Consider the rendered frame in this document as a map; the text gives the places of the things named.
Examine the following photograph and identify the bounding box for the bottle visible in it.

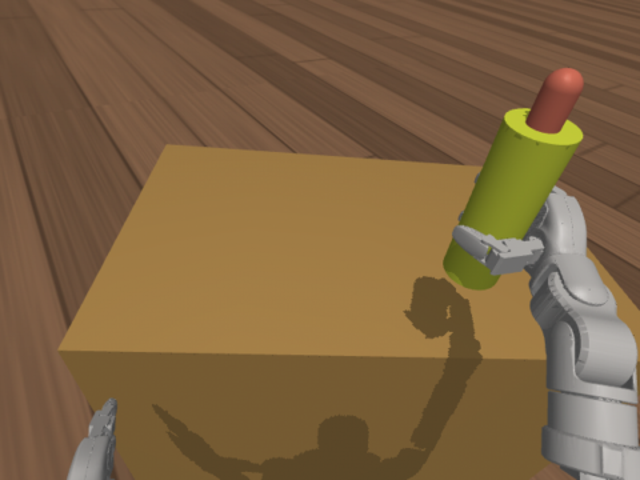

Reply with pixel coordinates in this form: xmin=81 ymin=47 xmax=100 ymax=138
xmin=443 ymin=68 xmax=584 ymax=290

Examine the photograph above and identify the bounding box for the right robot hand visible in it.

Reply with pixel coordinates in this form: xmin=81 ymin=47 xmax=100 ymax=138
xmin=452 ymin=172 xmax=587 ymax=277

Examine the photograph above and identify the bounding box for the left robot hand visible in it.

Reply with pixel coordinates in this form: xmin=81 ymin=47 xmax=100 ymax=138
xmin=67 ymin=398 xmax=117 ymax=480

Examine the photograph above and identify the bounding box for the right robot arm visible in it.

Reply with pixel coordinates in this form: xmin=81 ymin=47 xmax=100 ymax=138
xmin=529 ymin=253 xmax=640 ymax=480

